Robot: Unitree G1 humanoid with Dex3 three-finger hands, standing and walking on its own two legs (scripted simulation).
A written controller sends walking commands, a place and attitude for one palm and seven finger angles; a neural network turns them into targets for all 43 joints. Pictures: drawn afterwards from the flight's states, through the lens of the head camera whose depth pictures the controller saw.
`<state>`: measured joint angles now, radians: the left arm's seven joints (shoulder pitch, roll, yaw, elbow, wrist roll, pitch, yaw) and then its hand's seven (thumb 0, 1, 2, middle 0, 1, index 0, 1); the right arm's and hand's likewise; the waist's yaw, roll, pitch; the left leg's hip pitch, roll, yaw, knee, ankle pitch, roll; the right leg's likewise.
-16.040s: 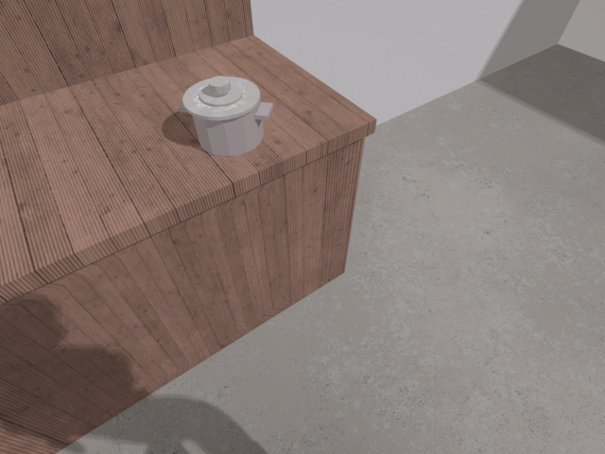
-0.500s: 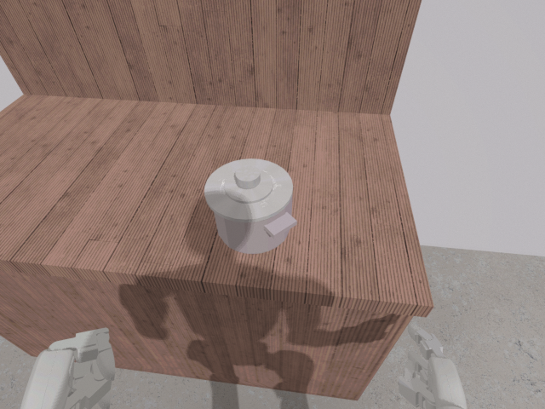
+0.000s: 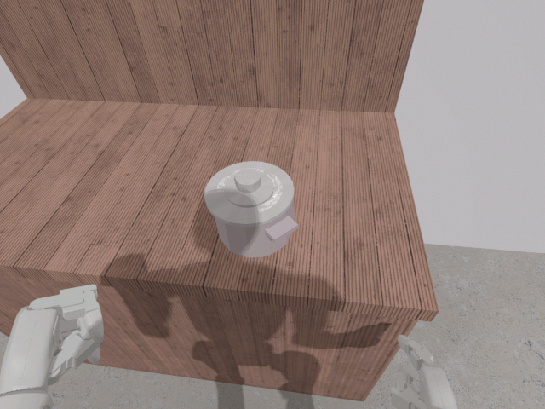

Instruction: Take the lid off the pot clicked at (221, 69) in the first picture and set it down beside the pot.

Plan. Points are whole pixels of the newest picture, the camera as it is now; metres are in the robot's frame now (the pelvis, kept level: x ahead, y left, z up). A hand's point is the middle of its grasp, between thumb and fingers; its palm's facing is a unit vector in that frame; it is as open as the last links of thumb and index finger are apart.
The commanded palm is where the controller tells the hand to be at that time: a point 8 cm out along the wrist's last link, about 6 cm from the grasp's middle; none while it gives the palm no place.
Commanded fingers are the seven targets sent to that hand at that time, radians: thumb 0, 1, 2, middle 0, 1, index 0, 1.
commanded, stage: reach forward and open the fingers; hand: left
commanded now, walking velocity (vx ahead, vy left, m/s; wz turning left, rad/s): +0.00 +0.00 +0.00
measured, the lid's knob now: (248, 180) +0.46 +0.11 +0.09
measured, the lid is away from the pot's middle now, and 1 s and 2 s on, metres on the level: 0.00 0.00 0.00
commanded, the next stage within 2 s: move the open hand above the knob in 1.12 s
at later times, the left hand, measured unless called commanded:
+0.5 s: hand (74, 324) +0.18 +0.26 +0.10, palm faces -0.27 -0.04 -0.96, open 3.9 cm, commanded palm +0.18 +0.26 +0.17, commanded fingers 0.00 0.17 1.20 -1.01 -0.61 -1.01 -0.61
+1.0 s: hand (84, 266) +0.23 +0.27 +0.14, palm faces -0.15 -0.02 -0.99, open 9.5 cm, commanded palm +0.22 +0.26 +0.20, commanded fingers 0.00 -0.27 1.40 -0.84 -0.08 -0.84 -0.08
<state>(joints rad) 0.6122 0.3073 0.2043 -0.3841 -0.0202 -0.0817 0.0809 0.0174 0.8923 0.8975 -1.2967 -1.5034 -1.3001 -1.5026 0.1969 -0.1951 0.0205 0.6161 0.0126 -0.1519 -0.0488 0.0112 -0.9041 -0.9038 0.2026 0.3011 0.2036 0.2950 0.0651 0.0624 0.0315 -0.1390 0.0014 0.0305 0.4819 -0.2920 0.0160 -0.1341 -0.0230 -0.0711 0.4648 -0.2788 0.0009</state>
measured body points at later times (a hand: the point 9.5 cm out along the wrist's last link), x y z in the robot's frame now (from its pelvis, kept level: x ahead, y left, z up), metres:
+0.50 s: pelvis -0.02 -0.01 +0.00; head -0.01 -0.06 +0.45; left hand +0.19 +0.26 +0.16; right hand +0.20 -0.23 -0.10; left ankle -0.02 +0.11 -0.74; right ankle -0.01 -0.12 -0.74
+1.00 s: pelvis -0.04 +0.02 +0.00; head -0.03 -0.03 +0.45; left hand +0.24 +0.27 +0.19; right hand +0.17 -0.20 -0.10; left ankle -0.02 +0.11 -0.74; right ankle -0.01 -0.12 -0.74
